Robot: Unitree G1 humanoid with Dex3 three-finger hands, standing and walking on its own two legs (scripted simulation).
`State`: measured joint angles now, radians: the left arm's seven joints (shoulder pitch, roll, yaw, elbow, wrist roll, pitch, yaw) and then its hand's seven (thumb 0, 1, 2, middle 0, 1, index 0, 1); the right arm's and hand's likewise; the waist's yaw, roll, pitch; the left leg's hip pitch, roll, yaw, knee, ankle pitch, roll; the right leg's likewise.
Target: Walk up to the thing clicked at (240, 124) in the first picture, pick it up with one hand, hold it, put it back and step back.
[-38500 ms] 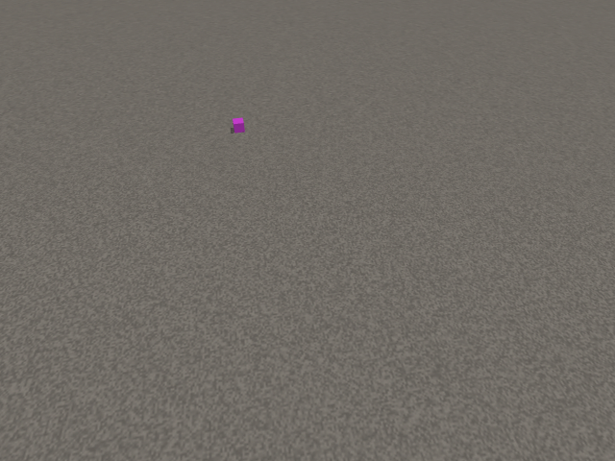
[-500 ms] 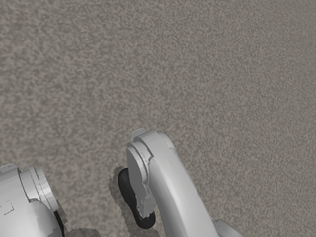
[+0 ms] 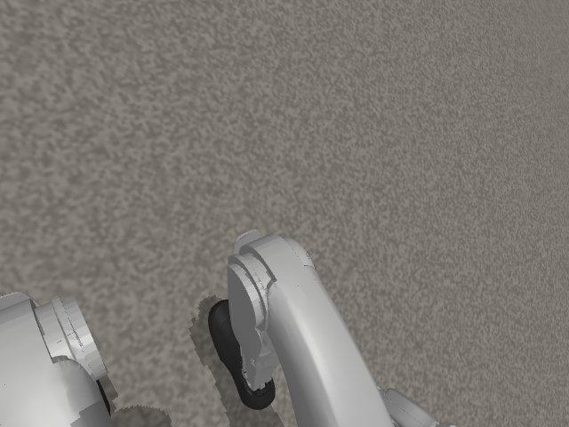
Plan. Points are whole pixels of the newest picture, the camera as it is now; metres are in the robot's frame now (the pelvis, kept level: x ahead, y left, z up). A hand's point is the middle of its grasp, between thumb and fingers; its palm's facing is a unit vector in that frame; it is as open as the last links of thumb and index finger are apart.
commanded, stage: close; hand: left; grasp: from above
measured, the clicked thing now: out of the picture +0.43 +0.31 -0.29
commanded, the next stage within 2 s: settle in 0.80 s
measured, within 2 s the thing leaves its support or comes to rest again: leaves its support in 1.26 s
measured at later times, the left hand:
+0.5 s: hand out of the picture +0.41 +0.32 -0.25, palm faces -0.41 -0.19 -0.89, open 10.3 cm
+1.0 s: hand out of the picture +0.41 +0.32 -0.25, palm faces -0.41 -0.19 -0.90, open 8.9 cm
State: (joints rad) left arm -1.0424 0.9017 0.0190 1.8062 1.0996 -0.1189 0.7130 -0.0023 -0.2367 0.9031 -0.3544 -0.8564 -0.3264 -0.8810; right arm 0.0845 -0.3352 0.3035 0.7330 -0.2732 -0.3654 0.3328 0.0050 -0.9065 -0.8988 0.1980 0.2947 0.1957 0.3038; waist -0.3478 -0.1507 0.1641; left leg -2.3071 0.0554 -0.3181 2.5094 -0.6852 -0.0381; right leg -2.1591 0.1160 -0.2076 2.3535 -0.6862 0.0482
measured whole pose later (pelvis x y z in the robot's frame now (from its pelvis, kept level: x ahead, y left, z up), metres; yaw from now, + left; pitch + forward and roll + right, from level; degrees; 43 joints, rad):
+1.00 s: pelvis +0.00 +0.00 +0.00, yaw +0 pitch +25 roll -14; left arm -1.04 0.89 0.01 1.82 1.09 -0.12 0.72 0.02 0.18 0.42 -0.90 -0.51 -0.76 -0.46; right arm 0.08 -0.35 0.30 0.72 -0.27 -0.39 0.34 0.01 -0.91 -0.90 0.20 0.29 0.20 0.30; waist -0.35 -0.15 0.17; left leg -2.30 0.05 -0.32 2.50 -0.67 -0.04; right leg -2.16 0.12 -0.21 2.35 -0.67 0.05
